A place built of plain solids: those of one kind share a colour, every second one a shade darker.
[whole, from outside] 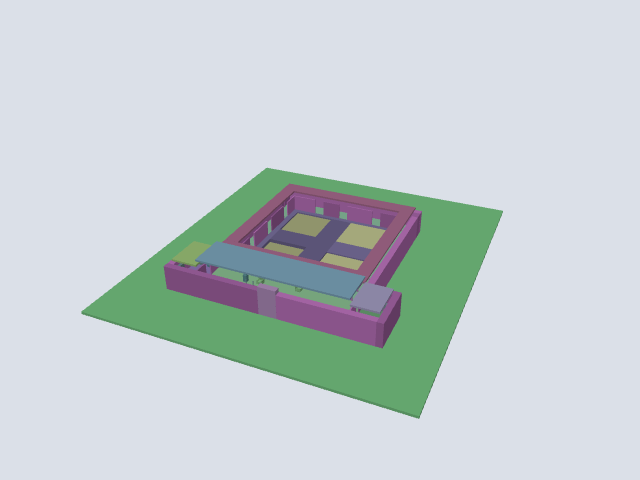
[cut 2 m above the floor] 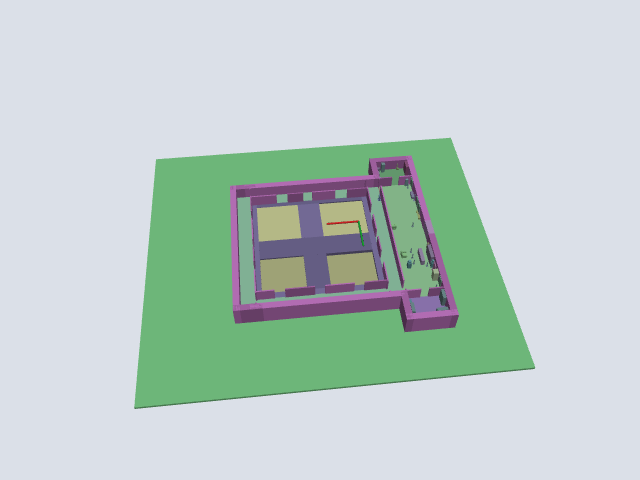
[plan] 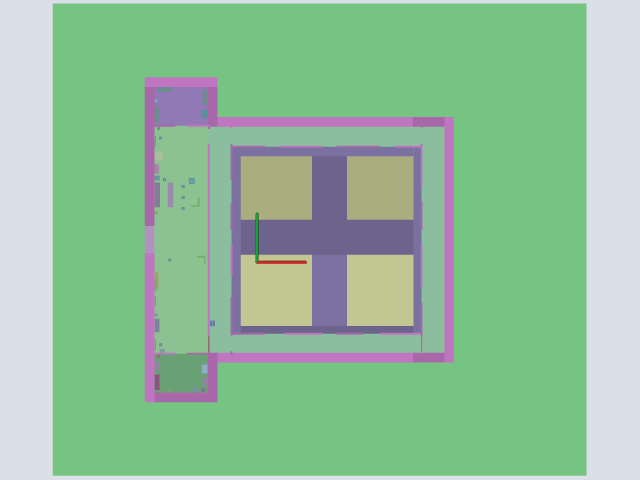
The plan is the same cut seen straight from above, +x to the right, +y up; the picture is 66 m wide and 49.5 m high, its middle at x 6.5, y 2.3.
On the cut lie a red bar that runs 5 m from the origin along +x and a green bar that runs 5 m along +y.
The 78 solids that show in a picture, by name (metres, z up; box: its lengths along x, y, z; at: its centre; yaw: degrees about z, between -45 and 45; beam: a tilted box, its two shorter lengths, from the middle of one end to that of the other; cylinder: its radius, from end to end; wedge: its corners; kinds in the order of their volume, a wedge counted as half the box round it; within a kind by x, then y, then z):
{
 "ground_under_all_1": {"box": [55.05, 48.71, 0.4], "at": [6.46, 2.33, -1.53]},
 "wall_1": {"box": [1.0, 5.9, 3.99], "at": [-11.07, -11.47, 0.62]},
 "wall_2": {"box": [1.0, 11.25, 3.99], "at": [-11.07, -4.7, 0.62]},
 "wall_3": {"box": [1.0, 11.25, 3.99], "at": [-11.07, 9.36, 0.62]},
 "wall_4": {"box": [1.0, 5.9, 3.99], "at": [-11.07, 16.13, 0.62]},
 "wall_5": {"box": [2.35, 0.2, 3.99], "at": [-9.6, -9.42, 0.62]},
 "wall_6": {"box": [2.35, 0.2, 3.99], "at": [-9.6, 14.08, 0.62]},
 "wall_7": {"box": [7.5, 1.0, 3.99], "at": [-7.82, -13.92, 0.62]},
 "wall_8": {"box": [7.5, 1.0, 3.99], "at": [-7.82, 18.58, 0.62]},
 "wall_9": {"box": [2.35, 0.2, 3.99], "at": [-6.04, -9.42, 0.62]},
 "wall_10": {"box": [2.35, 0.2, 3.99], "at": [-6.04, 14.08, 0.62]},
 "wall_11": {"box": [0.2, 19.9, 3.99], "at": [-4.97, 2.31, 0.62]},
 "wall_12": {"box": [1.0, 5.1, 3.99], "at": [-4.57, -11.87, 0.62]},
 "wall_13": {"box": [1.0, 5.1, 3.99], "at": [-4.57, 16.53, 0.62]},
 "wall_14": {"box": [3.35, 1.0, 3.99], "at": [-3.4, -9.82, 0.62]},
 "wall_15": {"box": [3.35, 1.0, 3.99], "at": [-3.4, 14.48, 0.62]},
 "wall_16": {"box": [0.2, 3.9, 3.99], "at": [-2.62, -5.52, 0.62]},
 "wall_17": {"box": [0.2, 3.2, 3.99], "at": [-2.62, 0.23, 0.62]},
 "wall_18": {"box": [0.2, 2.75, 3.99], "at": [-2.62, 4.71, 0.62]},
 "wall_19": {"box": [0.2, 3.55, 3.99], "at": [-2.62, 10.26, 0.62]},
 "wall_20": {"box": [0.2, 3.7, 3.99], "at": [-2.62, 10.33, 0.62]},
 "wall_21": {"box": [3.55, 0.2, 3.99], "at": [-0.95, -7.37, 0.62]},
 "wall_22": {"box": [3.55, 0.2, 3.99], "at": [-0.95, 11.93, 0.62]},
 "wall_23": {"box": [4.4, 0.2, 3.99], "at": [4.53, 11.93, 0.62]},
 "wall_24": {"box": [3.9, 0.2, 3.99], "at": [4.78, -7.37, 0.62]},
 "wall_25": {"box": [21.4, 1.0, 3.99], "at": [7.18, -9.82, 0.62]},
 "wall_26": {"box": [21.4, 1.0, 3.99], "at": [7.18, 14.48, 0.62]},
 "wall_27": {"box": [2.65, 0.2, 3.99], "at": [9.55, -7.37, 0.62]},
 "wall_28": {"box": [4.42, 0.2, 3.99], "at": [10.44, 11.93, 0.62]},
 "wall_29": {"box": [4.4, 0.2, 3.99], "at": [14.88, -7.37, 0.62]},
 "wall_30": {"box": [2.88, 0.2, 3.99], "at": [15.64, 11.93, 0.62]},
 "wall_31": {"box": [0.2, 3.3, 3.99], "at": [16.98, -5.82, 0.62]},
 "wall_32": {"box": [0.2, 4.5, 3.99], "at": [16.98, -0.42, 0.62]},
 "wall_33": {"box": [0.2, 4.5, 3.99], "at": [16.98, -0.42, 0.62]},
 "wall_34": {"box": [0.2, 2.95, 3.99], "at": [16.98, 4.8, 0.62]},
 "wall_35": {"box": [0.2, 4.15, 3.99], "at": [16.98, 9.96, 0.62]},
 "wall_36": {"box": [4.25, 1.0, 3.99], "at": [18.2, -9.82, 0.62]},
 "wall_37": {"box": [4.25, 1.0, 3.99], "at": [18.2, 14.48, 0.62]},
 "wall_38": {"box": [1.0, 25.3, 3.99], "at": [19.83, 2.33, 0.62]},
 "floor_corr_1": {"box": [2.35, 23.5, 1.38], "at": [-3.79, 2.33, -0.69]},
 "floor_corr_2": {"box": [19.6, 2.05, 1.38], "at": [7.18, -8.39, -0.69]},
 "floor_corr_3": {"box": [19.6, 2.15, 1.38], "at": [7.18, 13.01, -0.69]},
 "floor_corr_4": {"box": [2.45, 23.5, 1.38], "at": [18.2, 2.33, -0.69]},
 "floor_gang_1": {"box": [0.95, 19.3, 1.38], "at": [-2.15, 2.28, -0.69]},
 "floor_gang_2": {"box": [17.8, 0.8, 1.38], "at": [7.23, -6.97, -0.69]},
 "floor_gang_3": {"box": [17.8, 3.6, 1.38], "at": [7.23, 2.58, -0.69]},
 "floor_gang_4": {"box": [17.8, 1.0, 1.38], "at": [7.23, 11.43, -0.69]},
 "floor_gang_5": {"box": [3.6, 7.35, 1.38], "at": [7.48, -2.9, -0.69]},
 "floor_gang_6": {"box": [3.6, 6.55, 1.38], "at": [7.48, 7.66, -0.69]},
 "floor_gang_7": {"box": [0.85, 19.3, 1.38], "at": [16.55, 2.28, -0.69]},
 "step_tier_1": {"box": [7.35, 7.35, 1.17], "at": [2.0, -2.9, -0.8]},
 "step_tier_2": {"box": [7.35, 6.55, 0.8], "at": [2.0, 7.66, -0.98]},
 "step_tier_3": {"box": [6.85, 7.35, 1.38], "at": [12.71, -2.9, -0.69]},
 "step_tier_4": {"box": [6.85, 6.55, 1.14], "at": [12.71, 7.66, -0.81]},
 "floor_foyer_1": {"box": [5.7, 23.5, 1.38], "at": [-7.82, 2.33, -0.69]},
 "ceil_corr_1": {"box": [2.35, 23.5, 0.3], "at": [-3.79, 2.33, 3.4]},
 "ceil_corr_2": {"box": [19.6, 2.05, 0.3], "at": [7.18, -8.39, 3.4]},
 "ceil_corr_3": {"box": [19.6, 2.15, 0.3], "at": [7.18, 13.01, 3.4]},
 "ceil_corr_4": {"box": [2.45, 23.5, 0.3], "at": [18.2, 2.33, 3.4]},
 "ceil_foyer_1": {"box": [5.7, 23.5, 0.3], "at": [-7.82, 2.33, 4.35]},
 "floor_cloaks_1": {"box": [5.7, 4.1, 1.38], "at": [-7.82, -11.47, -0.69]},
 "floor_store_1": {"box": [5.7, 4.1, 1.38], "at": [-7.82, 16.13, -0.69]},
 "door_leaf_1": {"box": [0.97, 2.8, 4.65], "at": [-11.09, 2.33, 0.94]},
 "ceil_cloaks_1": {"box": [5.7, 4.1, 0.3], "at": [-7.82, -11.47, 3.4]},
 "ceil_store_1": {"box": [5.7, 4.1, 0.3], "at": [-7.82, 16.13, 3.4]},
 "shelves_store_1": {"box": [0.5, 1.6, 2.0], "at": [-10.29, 15.23, 1.0]},
 "shelves_store_2": {"box": [1.6, 0.5, 2.0], "at": [-9.52, 17.8, 1.0]},
 "shelves_store_3": {"box": [0.5, 1.6, 2.0], "at": [-5.35, 17.03, 1.0]},
 "cloakroom_foyer_1": {"box": [0.55, 2.55, 1.75], "at": [-10.27, 6.96, 0.87]},
 "cloakroom_foyer_2": {"box": [0.55, 2.55, 1.0], "at": [-8.91, 6.96, 0.5]},
 "shelves_cloaks_1": {"box": [0.5, 1.6, 2.0], "at": [-10.29, -12.37, 1.0]},
 "machine_foyer_1": {"box": [0.8, 0.9, 1.73], "at": [-10.14, 10.98, 0.96]},
 "hamper_store_1": {"box": [0.6, 0.9, 0.72], "at": [-5.4, 15.28, 0.36]},
 "case_cloaks_1": {"box": [0.5, 0.8, 0.41], "at": [-10.29, -10.67, 0.29]},
 "case_cloaks_2": {"box": [0.5, 0.8, 0.41], "at": [-5.35, -12.27, 0.29]},
 "bench_foyer_1": {"box": [0.5, 1.4, 0.46], "at": [-10.29, -6.52, 0.22]},
 "trolley_cloaks_1": {"box": [0.6, 1.0, 0.06], "at": [-5.4, -10.97, 0.2]},
 "form_foyer_1": {"box": [0.4, 1.72, 0.05], "at": [-10.34, -1.91, 0.43]}
}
